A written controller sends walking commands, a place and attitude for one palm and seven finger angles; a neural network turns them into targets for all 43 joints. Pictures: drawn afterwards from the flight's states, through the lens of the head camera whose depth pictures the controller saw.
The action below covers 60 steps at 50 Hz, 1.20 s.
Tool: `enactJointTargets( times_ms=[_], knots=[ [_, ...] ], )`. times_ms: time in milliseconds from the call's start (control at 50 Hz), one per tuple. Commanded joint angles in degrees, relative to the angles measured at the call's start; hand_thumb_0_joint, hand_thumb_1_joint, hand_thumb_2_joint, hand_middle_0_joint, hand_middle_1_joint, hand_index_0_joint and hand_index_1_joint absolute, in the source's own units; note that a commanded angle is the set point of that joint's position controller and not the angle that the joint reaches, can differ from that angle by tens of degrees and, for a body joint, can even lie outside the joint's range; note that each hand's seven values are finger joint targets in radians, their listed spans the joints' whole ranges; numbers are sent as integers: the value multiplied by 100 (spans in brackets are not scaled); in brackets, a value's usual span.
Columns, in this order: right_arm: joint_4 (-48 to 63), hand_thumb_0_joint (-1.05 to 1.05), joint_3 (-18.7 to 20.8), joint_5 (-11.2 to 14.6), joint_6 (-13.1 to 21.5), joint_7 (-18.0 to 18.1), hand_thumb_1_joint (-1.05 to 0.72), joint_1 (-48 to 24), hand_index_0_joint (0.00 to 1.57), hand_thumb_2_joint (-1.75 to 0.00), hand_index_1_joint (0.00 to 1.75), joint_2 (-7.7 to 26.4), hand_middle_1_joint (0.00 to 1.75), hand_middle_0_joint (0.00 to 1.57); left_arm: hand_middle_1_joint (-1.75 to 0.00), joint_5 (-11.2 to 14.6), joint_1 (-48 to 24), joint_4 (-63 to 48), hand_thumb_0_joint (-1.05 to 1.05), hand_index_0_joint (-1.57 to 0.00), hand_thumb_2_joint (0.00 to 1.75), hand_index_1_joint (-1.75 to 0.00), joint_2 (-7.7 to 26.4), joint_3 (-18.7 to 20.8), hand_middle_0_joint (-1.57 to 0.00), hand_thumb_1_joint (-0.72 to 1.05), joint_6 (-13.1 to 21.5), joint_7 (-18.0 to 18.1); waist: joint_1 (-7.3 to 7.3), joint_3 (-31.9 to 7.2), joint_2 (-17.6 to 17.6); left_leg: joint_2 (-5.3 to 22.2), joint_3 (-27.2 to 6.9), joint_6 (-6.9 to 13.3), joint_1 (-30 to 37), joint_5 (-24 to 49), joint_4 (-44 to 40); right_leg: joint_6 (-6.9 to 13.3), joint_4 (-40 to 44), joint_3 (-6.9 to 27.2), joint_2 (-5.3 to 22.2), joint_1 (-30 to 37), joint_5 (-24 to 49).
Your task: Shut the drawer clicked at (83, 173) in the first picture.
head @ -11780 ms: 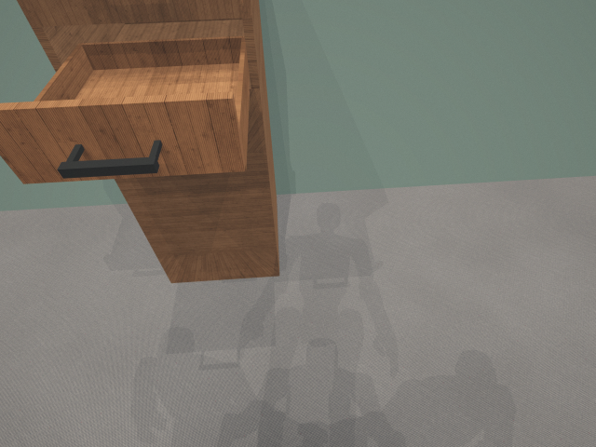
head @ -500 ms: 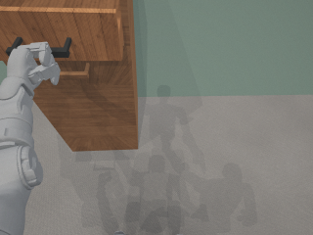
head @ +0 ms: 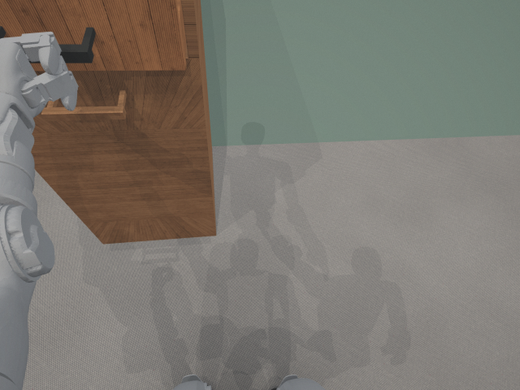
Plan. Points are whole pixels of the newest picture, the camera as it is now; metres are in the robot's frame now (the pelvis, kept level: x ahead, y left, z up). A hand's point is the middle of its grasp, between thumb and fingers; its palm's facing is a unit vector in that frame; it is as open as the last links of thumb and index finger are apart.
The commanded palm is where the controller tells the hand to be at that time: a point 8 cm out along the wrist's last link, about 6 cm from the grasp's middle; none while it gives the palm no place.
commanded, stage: push the drawer shut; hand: left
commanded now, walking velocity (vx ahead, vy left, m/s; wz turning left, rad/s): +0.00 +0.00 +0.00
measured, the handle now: (40, 44) +0.61 +0.26 +0.16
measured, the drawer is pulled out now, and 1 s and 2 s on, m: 0.04 0.00 0.00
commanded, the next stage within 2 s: pull the fist back off the drawer in 0.54 s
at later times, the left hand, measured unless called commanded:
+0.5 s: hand (67, 56) +0.57 +0.22 +0.16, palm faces +0.00 -1.00 -0.01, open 3.3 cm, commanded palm +0.61 +0.25 +0.15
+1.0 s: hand (67, 57) +0.57 +0.22 +0.16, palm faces +0.01 -1.00 +0.00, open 3.3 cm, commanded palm +0.56 +0.25 +0.15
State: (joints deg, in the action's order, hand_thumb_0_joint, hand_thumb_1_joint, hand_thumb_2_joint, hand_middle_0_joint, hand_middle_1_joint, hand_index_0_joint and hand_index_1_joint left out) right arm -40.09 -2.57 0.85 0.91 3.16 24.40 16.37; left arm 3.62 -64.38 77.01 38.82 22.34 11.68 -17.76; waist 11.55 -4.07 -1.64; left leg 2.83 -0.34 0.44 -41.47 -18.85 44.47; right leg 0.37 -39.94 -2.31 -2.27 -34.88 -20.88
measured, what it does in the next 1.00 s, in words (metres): stands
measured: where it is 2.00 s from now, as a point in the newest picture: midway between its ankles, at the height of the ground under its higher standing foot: outside the picture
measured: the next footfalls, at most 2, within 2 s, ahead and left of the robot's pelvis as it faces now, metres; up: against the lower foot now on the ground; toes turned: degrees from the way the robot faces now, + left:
none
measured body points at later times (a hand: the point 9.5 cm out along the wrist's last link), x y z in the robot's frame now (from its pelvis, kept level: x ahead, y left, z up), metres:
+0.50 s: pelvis +0.01 +0.01 -0.01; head +0.14 +0.03 +0.42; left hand +0.57 +0.27 +0.16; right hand -0.08 -0.25 -0.10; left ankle +0.02 +0.11 -0.71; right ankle -0.02 -0.12 -0.71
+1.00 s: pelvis +0.00 +0.01 -0.01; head +0.13 +0.03 +0.42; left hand +0.56 +0.27 +0.16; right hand -0.07 -0.25 -0.10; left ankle +0.02 +0.11 -0.71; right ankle -0.02 -0.12 -0.71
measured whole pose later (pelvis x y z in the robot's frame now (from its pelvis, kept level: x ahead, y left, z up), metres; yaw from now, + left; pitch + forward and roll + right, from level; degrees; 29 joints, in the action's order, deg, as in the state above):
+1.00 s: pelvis +0.00 +0.01 -0.01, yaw -1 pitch +21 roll -5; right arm -39.1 -3.3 -1.3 0.9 2.2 29.0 16.8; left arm 0.5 -73.9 80.5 44.5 22.4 9.0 -16.8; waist 14.7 -4.4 -2.5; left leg 3.3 -0.9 1.1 -48.9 -20.1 48.2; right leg -0.3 -41.4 -2.7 -2.8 -41.2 -21.0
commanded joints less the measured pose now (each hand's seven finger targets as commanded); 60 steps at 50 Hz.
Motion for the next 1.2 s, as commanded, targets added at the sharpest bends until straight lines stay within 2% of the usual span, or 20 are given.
enactJointTargets(
  times_ms=[0,80,120,180,200,220,260,340,440,480,560,600,640,680,800,820,980,1040,1140,1180],
  knots=[
    [201,0,364,-30,94,119,-90,1129,20,-90,30,1135,30,20,-160,138,-3636,-1439,0,-140,90,-160,1871,356,-140,90,478,11,265,-2507,-782,-60,-283,182,2331,1743,-186,-16,507,212,-74,45,1686],
    [197,0,332,-29,67,144,-90,1245,20,-90,30,1170,30,20,-160,67,-3689,-1162,0,-140,90,-160,2033,306,-140,90,393,-48,345,-2363,-841,-28,-258,192,2114,1593,-150,-46,529,218,-69,-75,1568],
    [182,0,327,-55,47,150,-90,1335,20,-90,30,1181,30,20,-160,42,-3857,-1246,0,-140,90,-160,2061,280,-140,90,404,-52,374,-2514,-999,-14,-279,190,2230,1775,-110,-42,486,209,-74,-117,1678],
    [147,0,323,-81,32,143,-90,1399,20,-90,30,1189,30,20,-160,10,-3936,-1096,0,-140,90,-160,1797,53,-140,90,331,-39,468,-2366,-1191,26,-315,162,2322,1708,-99,-38,508,153,-89,-473,1429],
    [124,0,328,-105,32,149,-90,1455,20,-90,30,1209,30,20,-160,9,-3947,-1113,0,-140,90,-160,1855,129,-140,90,336,-20,483,-2413,-1062,38,-359,178,2366,1782,-84,-30,498,133,-96,-454,1446],
    [119,0,329,-110,32,143,-90,1475,20,-90,30,1211,30,20,-160,-20,-4089,-1174,0,-140,90,-160,1829,56,-140,90,337,-10,494,-2492,-1260,47,-354,164,2443,1825,-79,-36,490,143,-97,-520,1456],
    [76,0,336,-143,21,133,-90,1560,20,-90,30,1217,30,20,-160,-54,-4181,-1193,0,-140,90,-160,1763,9,-140,90,309,34,536,-2617,-1302,67,-386,158,2566,1942,-33,-29,463,115,-111,-630,1463],
    [25,0,323,-187,-7,114,-90,1726,20,-90,30,1246,30,20,-160,-132,-4283,-1061,0,-140,90,-160,2037,192,-140,90,254,87,566,-2741,-1221,63,-373,175,2440,2120,49,-37,423,110,-128,-504,1662],
    [-38,0,317,-179,18,99,-90,1757,20,-90,30,1244,30,20,-160,-60,-4356,-980,0,-140,90,-160,1529,-136,-140,90,165,125,703,-2330,-1210,105,-401,175,2417,1882,-5,-46,516,72,-144,-851,1384],
    [-65,0,295,-159,62,113,-90,1717,20,-90,30,1268,30,20,-160,-25,-4297,-846,0,-140,90,-160,1510,-180,-140,90,128,120,740,-2141,-1196,133,-379,188,2287,1593,-48,-48,560,81,-137,-923,1179],
    [-67,0,260,-142,140,160,-90,1699,20,-90,30,1271,30,20,-160,-4,-4327,-891,0,-140,90,-160,1610,-182,-140,90,159,71,750,-2263,-1238,141,-345,202,2200,1477,-50,-65,539,100,-114,-826,1143],
    [-57,0,264,-154,164,147,-90,1712,20,-90,30,1264,30,20,-160,-13,-4414,-1013,0,-140,90,-160,1621,-168,-140,90,203,72,712,-2389,-1423,126,-367,183,2329,1623,-7,-35,501,95,-126,-863,1209],
    [-35,0,246,-154,186,149,-90,1709,20,-90,30,1268,30,20,-160,-14,-4297,-898,0,-140,90,-160,1782,-33,-140,90,185,74,688,-2396,-1271,134,-359,189,2240,1570,18,-54,481,79,-129,-809,1179],
    [7,0,241,-140,182,147,-90,1690,20,-90,30,1266,30,20,-160,-11,-4262,-832,0,-140,90,-160,1717,-82,-140,90,142,83,714,-2265,-1103,118,-345,201,2077,1419,-13,-65,487,78,-122,-765,1117],
    [81,0,267,-191,138,96,-90,1762,20,-90,30,1253,30,20,-160,-101,-4356,-1046,0,-140,90,-160,2027,214,-140,90,186,139,587,-2605,-1218,69,-390,181,2211,1723,59,-22,382,57,-144,-631,1317],
    [125,0,287,-181,126,74,-90,1730,20,-90,30,1228,30,20,-160,-118,-4316,-1036,0,-140,90,-160,1831,82,-140,90,171,137,602,-2639,-1277,64,-392,163,2316,1741,61,-24,386,51,-146,-718,1298],
    [216,0,359,-200,10,-33,-90,1706,20,-90,30,1189,30,20,-160,-148,-3889,-1144,0,-140,90,-160,1702,170,-140,90,121,186,453,-2550,-1216,36,-415,133,2386,1857,8,19,392,8,-186,-706,1343],
    [260,0,403,-200,-34,-65,-90,1690,20,-90,30,1168,30,20,-160,-128,-3640,-1398,0,-140,90,-160,1717,286,-140,90,156,160,308,-2805,-1331,36,-419,108,2646,2170,9,46,355,0,-202,-591,1552],
    [379,0,423,-155,-110,-99,-90,1566,20,-90,30,1139,30,20,-160,-44,-2959,-1593,0,-140,90,-160,1729,424,-140,90,145,102,95,-2730,-1145,12,-320,117,2505,2243,-59,45,345,5,-207,-252,1786],
    [427,0,451,-141,-135,-116,-90,1512,20,-90,30,1122,30,20,-160,-3,-2704,-1656,0,-140,90,-160,1559,369,-140,90,117,79,65,-2664,-939,3,-278,133,2476,2220,-94,29,376,2,-205,-147,1856]
  ],
)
